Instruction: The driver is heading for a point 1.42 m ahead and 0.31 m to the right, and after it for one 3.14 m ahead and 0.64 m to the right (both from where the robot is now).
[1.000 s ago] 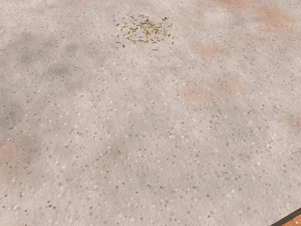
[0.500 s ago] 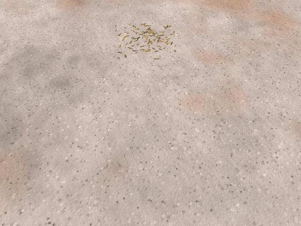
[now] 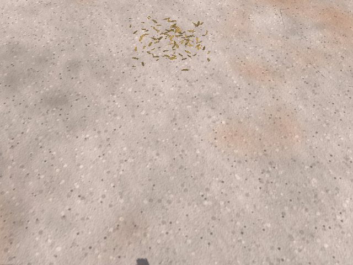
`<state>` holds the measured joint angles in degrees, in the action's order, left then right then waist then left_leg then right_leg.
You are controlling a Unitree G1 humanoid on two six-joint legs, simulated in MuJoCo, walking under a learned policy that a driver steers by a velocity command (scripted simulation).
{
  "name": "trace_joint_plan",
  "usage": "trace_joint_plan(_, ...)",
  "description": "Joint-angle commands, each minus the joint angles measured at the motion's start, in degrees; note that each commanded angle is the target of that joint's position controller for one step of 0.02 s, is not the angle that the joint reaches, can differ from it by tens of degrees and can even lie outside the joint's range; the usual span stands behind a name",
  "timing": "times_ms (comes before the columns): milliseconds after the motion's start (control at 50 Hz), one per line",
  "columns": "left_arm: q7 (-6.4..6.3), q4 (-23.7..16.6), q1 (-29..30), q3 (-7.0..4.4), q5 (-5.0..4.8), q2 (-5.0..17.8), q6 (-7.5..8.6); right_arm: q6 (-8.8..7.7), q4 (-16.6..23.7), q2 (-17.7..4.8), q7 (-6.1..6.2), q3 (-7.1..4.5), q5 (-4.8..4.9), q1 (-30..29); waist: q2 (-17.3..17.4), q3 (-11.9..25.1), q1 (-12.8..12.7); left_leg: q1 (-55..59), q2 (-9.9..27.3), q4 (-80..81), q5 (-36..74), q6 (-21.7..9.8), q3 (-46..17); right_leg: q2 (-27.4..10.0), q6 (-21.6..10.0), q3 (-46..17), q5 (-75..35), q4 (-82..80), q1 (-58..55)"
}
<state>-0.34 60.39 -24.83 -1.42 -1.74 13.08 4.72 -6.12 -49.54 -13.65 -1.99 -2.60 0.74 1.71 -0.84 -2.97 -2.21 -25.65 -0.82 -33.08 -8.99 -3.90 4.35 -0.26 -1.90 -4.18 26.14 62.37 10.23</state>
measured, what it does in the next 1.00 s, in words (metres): walks ahead, turning right: right foot, then left foot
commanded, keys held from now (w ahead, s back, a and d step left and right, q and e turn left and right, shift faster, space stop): w+e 0.64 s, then w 0.36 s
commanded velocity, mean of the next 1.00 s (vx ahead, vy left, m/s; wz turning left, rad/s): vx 0.50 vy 0.00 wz -0.40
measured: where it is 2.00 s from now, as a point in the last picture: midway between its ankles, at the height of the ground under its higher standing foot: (253, 135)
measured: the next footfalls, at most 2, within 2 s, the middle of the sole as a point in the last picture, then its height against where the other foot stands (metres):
right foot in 0.48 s outside the picture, level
left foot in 0.98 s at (207, 186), level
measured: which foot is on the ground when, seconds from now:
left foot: down 0.00-0.48, up 0.50-0.96, down 0.98-1.00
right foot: up 0.00-0.46, down 0.48-1.00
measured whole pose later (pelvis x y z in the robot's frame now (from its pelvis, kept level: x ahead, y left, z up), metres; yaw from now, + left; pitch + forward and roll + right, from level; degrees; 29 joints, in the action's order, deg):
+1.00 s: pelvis +0.59 -0.11 +0.00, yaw -25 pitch +2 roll +0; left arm -0.7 48.2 -21.8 -4.2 -0.4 16.3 2.9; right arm -7.5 -44.6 -15.0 -1.9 -2.3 -0.3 2.6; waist 0.1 -0.5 -3.5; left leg -27.4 -0.3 -29.2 -4.4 -2.7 1.1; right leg 3.3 -2.9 -6.8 26.6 31.9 2.5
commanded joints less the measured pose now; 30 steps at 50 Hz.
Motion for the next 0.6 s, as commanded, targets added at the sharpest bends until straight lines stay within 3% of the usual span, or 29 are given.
trace_joint_plan(20,-0.80,-5.45,3.57,-1.93,-1.06,6.85,1.91,-0.78,-1.23,-5.39,0.01,-1.29,-0.49,8.41,3.17,5.07,4.63,22.32,18.38,21.37,-3.38,-8.04,-23.04,-5.74,-1.52,-2.01,-7.62,11.96,25.95)
trace_joint_plan(40,-1.07,-4.95,1.88,-2.31,-0.58,5.54,0.86,-1.19,-1.64,-3.96,-0.17,-0.92,-1.08,6.74,4.82,4.03,2.31,17.33,15.88,23.08,-0.80,-6.36,-16.83,-7.55,-1.62,-2.47,-10.21,8.91,21.67)
trace_joint_plan(80,-0.99,-4.47,-0.17,-2.33,-0.56,2.70,-1.00,-1.46,-3.07,-3.24,-0.20,-0.97,-1.42,7.36,5.98,2.62,0.81,12.51,14.03,25.50,1.80,-6.14,-10.91,-8.19,-1.82,-1.98,-11.47,6.89,18.62)
trace_joint_plan(140,-1.19,-7.29,4.76,-2.96,-0.08,3.44,-2.23,-1.81,-4.50,-5.60,0.73,-1.49,-1.66,8.99,5.00,-0.50,0.50,11.83,14.29,27.96,4.98,-7.14,-5.99,-8.64,-1.08,-2.80,-17.22,2.86,25.04)
trace_joint_plan(200,-0.42,-9.81,10.50,-3.27,0.30,3.93,-1.53,-1.50,-5.00,-6.82,2.01,-1.61,-1.94,11.05,3.34,-1.44,1.61,15.64,14.11,28.31,8.54,-6.69,-2.22,-7.76,-0.30,-3.21,-26.13,-6.83,29.98)
trace_joint_plan(260,0.97,-12.26,17.00,-2.61,0.61,2.92,-0.96,-1.02,-4.98,-8.30,2.95,-1.70,-1.52,12.98,2.19,-2.23,3.67,18.48,13.80,28.57,11.17,-5.58,2.22,-6.93,-0.16,1.31,-32.10,-16.91,29.29)
trace_joint_plan(360,3.19,-17.78,25.92,-1.71,0.52,2.04,-0.93,1.24,-6.43,-9.79,3.37,-2.21,-0.47,19.33,1.19,-4.12,6.70,31.31,17.03,23.44,19.16,-5.07,5.49,-5.60,-1.73,5.82,-27.02,-24.86,34.10)
trace_joint_plan(380,3.67,-18.76,26.32,-1.82,0.39,2.41,-0.94,1.77,-6.21,-10.25,3.40,-2.38,-0.33,19.17,1.75,-3.76,6.21,32.87,17.50,21.31,24.15,-4.62,6.29,-4.77,-2.43,7.02,-24.32,-25.75,33.14)
trace_joint_plan(420,4.29,-19.82,24.01,-2.73,0.23,4.45,-1.14,2.65,-5.01,-11.93,3.73,-2.87,-0.25,17.48,4.55,-0.29,3.58,34.13,17.60,13.90,44.11,-3.32,8.16,-1.05,-4.42,10.71,-18.77,-25.92,25.80)
trace_joint_plan(440,4.40,-19.36,19.50,-3.69,0.10,6.28,-1.31,3.15,-4.37,-12.68,3.98,-3.10,-0.29,16.53,6.02,2.79,0.72,33.63,17.31,6.62,52.82,-2.65,8.88,1.36,-5.75,12.10,-16.15,-25.47,19.34)
trace_joint_plan(460,4.14,-17.87,11.67,-5.26,-0.09,9.16,-1.37,3.53,-3.68,-13.07,4.13,-3.14,-0.11,15.25,6.10,7.11,-3.74,30.16,15.99,-4.18,54.44,-1.33,9.66,3.69,-7.71,12.25,-17.70,-28.30,8.11)
trace_joint_plan(480,2.99,-15.72,2.03,-7.47,-0.03,13.69,-1.76,3.22,-2.57,-12.61,4.18,-2.81,-0.25,14.90,2.64,12.23,-8.28,18.45,13.55,-20.09,41.71,1.18,9.66,1.35,-10.61,4.99,-18.84,-31.81,-9.11)
trace_joint_plan(500,2.13,-15.39,0.56,-8.69,-0.15,20.10,-1.89,1.50,0.23,-3.01,2.79,0.02,-2.10,20.71,-13.01,17.39,-2.08,-9.08,2.20,-42.41,-13.93,4.99,6.74,-14.74,-21.14,-26.26,-13.26,-34.12,-30.95)
trace_joint_plan(520,2.04,-16.80,-1.21,-7.43,0.78,16.84,-1.26,-1.52,1.83,-6.24,1.81,-0.22,0.10,16.17,-8.21,25.59,-4.30,-17.12,-1.96,-50.76,-24.70,4.23,-7.82,-20.27,-24.94,-45.37,-8.41,-44.49,-36.22)
trace_joint_plan(540,2.00,-16.59,0.61,-6.38,1.46,13.17,-0.67,-3.12,3.95,-9.21,1.26,-1.16,2.23,9.29,-5.49,17.93,-5.58,-22.66,1.66,-49.75,-19.54,2.26,-10.32,-18.12,-20.89,-36.63,-11.92,-45.89,-32.23)
trace_joint_plan(560,1.98,-17.34,4.86,-5.76,1.07,10.96,-0.21,-3.74,4.43,-8.83,1.40,-0.93,2.04,8.09,-1.08,12.30,-2.93,-21.32,4.43,-44.42,-14.28,1.34,-10.03,-15.58,-18.51,-28.25,-17.16,-45.82,-23.30)
trace_joint_plan(580,2.06,-18.57,9.49,-5.13,1.00,9.02,-0.07,-3.56,3.59,-8.94,1.85,-1.35,0.76,8.33,2.14,8.50,-0.10,-17.21,6.34,-39.06,-11.80,1.76,-9.60,-13.12,-16.80,-22.15,-23.45,-46.57,-14.12)
trace_joint_plan(600,1.88,-19.62,12.08,-4.58,1.51,7.71,0.06,-2.70,3.32,-9.59,1.97,-1.93,0.08,9.80,1.51,7.27,2.10,-12.51,7.75,-35.86,-10.17,2.33,-9.93,-11.43,-16.03,-18.43,-27.80,-47.77,-8.03)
